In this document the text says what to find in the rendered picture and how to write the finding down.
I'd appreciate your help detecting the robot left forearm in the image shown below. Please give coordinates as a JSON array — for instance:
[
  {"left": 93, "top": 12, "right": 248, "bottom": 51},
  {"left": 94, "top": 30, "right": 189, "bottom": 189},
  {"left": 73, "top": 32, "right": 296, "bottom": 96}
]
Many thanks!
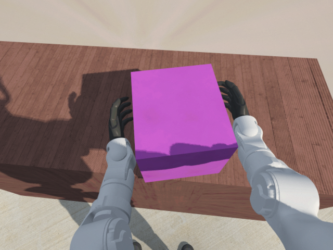
[{"left": 70, "top": 138, "right": 136, "bottom": 245}]

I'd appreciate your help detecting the robot right upper arm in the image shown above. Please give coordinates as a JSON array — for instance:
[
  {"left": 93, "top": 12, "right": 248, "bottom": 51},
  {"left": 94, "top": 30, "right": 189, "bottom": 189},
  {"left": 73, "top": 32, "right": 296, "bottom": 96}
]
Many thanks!
[{"left": 250, "top": 171, "right": 333, "bottom": 250}]

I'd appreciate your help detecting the robot left hand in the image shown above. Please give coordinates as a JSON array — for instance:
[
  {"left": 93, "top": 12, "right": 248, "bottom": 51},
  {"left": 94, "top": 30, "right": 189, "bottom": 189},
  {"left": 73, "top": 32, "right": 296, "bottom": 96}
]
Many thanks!
[{"left": 109, "top": 96, "right": 133, "bottom": 141}]

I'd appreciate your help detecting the robot right hand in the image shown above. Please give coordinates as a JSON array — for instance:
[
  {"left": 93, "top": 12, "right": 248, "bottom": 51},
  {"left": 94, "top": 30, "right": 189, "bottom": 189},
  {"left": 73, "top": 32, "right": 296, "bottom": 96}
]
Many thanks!
[{"left": 217, "top": 80, "right": 249, "bottom": 120}]

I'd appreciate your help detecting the robot right forearm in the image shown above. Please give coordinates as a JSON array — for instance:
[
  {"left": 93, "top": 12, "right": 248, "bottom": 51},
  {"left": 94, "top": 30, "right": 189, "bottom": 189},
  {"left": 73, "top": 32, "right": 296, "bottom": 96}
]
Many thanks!
[{"left": 233, "top": 115, "right": 319, "bottom": 211}]

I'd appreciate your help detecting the pedestal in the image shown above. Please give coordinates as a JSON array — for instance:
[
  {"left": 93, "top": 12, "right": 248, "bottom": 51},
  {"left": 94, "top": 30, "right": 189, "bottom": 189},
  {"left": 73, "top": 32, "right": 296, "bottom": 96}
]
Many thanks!
[{"left": 0, "top": 41, "right": 333, "bottom": 221}]

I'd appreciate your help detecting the carton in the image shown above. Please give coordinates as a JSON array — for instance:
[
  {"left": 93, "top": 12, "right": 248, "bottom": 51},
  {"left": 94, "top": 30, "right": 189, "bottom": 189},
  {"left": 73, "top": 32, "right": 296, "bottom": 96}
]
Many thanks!
[{"left": 131, "top": 64, "right": 238, "bottom": 183}]

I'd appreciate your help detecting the robot left upper arm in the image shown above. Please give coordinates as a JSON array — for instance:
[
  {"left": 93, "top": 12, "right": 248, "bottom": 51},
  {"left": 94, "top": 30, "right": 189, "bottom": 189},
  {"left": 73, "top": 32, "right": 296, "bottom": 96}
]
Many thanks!
[{"left": 70, "top": 217, "right": 134, "bottom": 250}]

